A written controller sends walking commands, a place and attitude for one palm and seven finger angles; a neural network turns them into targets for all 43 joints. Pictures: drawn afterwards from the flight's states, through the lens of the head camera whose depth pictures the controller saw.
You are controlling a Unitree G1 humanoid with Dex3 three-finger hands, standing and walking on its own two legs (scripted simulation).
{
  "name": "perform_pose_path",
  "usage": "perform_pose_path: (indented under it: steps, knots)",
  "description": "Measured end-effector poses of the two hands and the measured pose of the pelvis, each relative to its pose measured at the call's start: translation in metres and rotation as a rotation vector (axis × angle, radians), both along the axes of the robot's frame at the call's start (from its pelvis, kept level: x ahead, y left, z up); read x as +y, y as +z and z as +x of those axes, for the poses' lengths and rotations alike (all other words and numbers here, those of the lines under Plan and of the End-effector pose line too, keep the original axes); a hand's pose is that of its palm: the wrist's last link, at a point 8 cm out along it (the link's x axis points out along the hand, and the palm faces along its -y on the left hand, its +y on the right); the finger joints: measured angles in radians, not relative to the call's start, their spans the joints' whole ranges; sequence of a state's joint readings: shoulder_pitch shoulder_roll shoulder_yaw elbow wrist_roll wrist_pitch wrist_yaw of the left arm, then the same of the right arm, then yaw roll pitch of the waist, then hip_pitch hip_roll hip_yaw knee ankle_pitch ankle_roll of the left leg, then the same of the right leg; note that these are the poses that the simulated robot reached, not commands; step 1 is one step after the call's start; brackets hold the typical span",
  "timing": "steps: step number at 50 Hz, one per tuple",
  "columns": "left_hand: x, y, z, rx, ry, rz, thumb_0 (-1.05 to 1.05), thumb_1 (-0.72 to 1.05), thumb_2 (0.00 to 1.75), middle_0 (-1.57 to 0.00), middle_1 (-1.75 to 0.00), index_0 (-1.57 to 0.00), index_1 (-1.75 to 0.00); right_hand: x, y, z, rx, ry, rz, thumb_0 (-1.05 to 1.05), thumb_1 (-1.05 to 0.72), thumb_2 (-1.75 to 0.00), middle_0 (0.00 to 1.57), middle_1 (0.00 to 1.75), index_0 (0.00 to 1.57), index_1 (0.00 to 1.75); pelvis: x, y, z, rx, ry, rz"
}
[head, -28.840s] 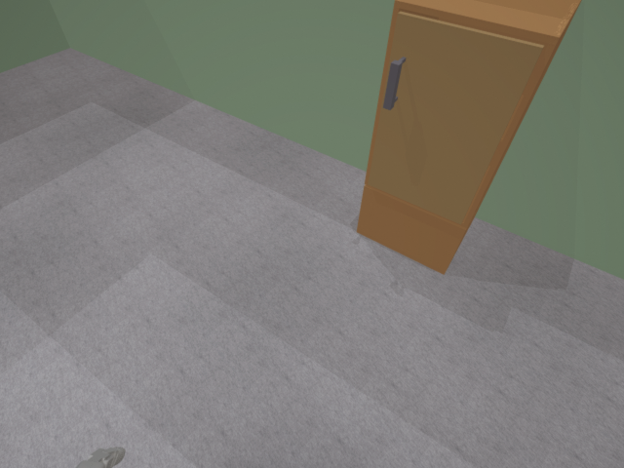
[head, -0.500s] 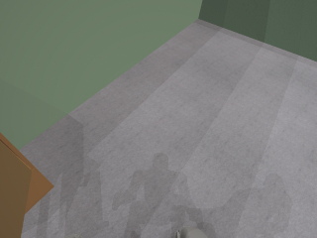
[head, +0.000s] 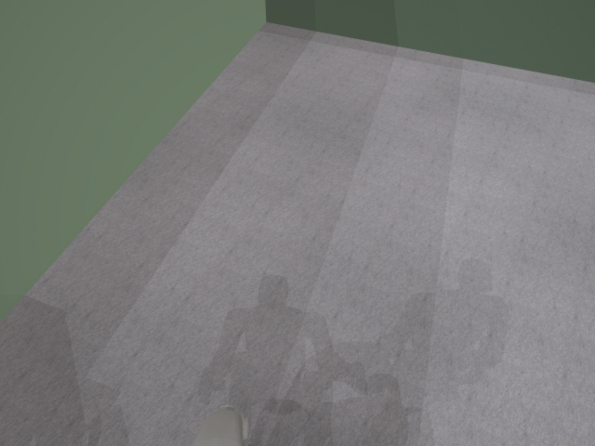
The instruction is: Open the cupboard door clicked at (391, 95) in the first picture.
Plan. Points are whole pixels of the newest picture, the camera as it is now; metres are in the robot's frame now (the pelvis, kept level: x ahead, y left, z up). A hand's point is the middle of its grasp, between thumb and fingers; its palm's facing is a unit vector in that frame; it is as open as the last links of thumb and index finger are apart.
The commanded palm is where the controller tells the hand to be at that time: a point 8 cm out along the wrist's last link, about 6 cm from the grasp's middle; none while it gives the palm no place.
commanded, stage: walk to a spot facing it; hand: left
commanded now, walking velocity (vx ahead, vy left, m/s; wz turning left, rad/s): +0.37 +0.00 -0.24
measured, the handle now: out of the picture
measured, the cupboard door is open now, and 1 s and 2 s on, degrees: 48 48 48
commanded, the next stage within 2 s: turn to face it in 0.74 s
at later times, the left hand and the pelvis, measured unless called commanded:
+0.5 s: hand (206, 311) +0.35 +0.19 -0.16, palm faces -0.16 -0.97 -0.20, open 7.4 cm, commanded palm none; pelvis +0.23 +0.01 +0.00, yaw -10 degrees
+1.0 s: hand (266, 264) +0.47 +0.09 -0.19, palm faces -0.12 -0.98 -0.16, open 7.3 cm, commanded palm none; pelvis +0.46 -0.08 -0.01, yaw -9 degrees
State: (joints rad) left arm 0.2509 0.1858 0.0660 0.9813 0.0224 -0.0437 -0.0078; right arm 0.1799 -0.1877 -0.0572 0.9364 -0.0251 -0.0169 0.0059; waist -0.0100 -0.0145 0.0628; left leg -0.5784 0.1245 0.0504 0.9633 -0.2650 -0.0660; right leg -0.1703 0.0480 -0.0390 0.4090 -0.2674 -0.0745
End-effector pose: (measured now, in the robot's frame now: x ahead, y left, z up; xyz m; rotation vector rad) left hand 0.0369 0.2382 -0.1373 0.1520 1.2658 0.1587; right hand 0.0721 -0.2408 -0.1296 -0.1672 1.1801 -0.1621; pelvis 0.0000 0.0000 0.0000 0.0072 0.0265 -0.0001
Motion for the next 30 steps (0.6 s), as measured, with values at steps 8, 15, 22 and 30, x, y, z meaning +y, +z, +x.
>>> perform_pose_path:
  steps: [8, 15, 22, 30]
  knots:
    - [0.016, -0.018, 0.021, 0.135, 0.056, -0.033, 0.0, 0.92, 0.9, -0.2, -0.3, -0.2, -0.3, 0.03, 0.011, 0.147, -0.178, 0.072, -0.008, 0.01, -0.91, -0.9, 0.2, 0.3, 0.2, 0.3, 0.022, -0.011, 0.087, -0.013, -0.039, -0.017]
    - [0.037, -0.026, 0.108, 0.154, -0.03, -0.026, 0.01, 0.91, 0.9, -0.2, -0.3, -0.19, -0.3, 0.042, 0.003, 0.17, -0.15, 0.001, -0.023, 0.0, -0.91, -0.9, 0.2, 0.3, 0.2, 0.3, 0.034, -0.015, 0.15, -0.024, -0.109, -0.008]
    - [0.019, 0.0, 0.254, -0.016, -0.15, -0.015, 0.01, 0.92, 0.9, -0.2, -0.3, -0.19, -0.29, 0.022, -0.001, 0.109, 0.12, -0.166, -0.02, -0.01, -0.94, -0.9, 0.21, 0.3, 0.2, 0.3, 0.022, 0.001, 0.207, -0.012, -0.158, -0.004]
    - [-0.048, 0.004, 0.41, -0.15, -0.317, 0.018, 0.0, 0.91, 0.9, -0.2, -0.3, -0.19, -0.29, -0.003, -0.022, 0.074, 0.366, -0.315, 0.057, 0.0, -0.92, -0.9, 0.2, 0.3, 0.2, 0.3, -0.029, -0.017, 0.285, -0.009, -0.213, 0.026]
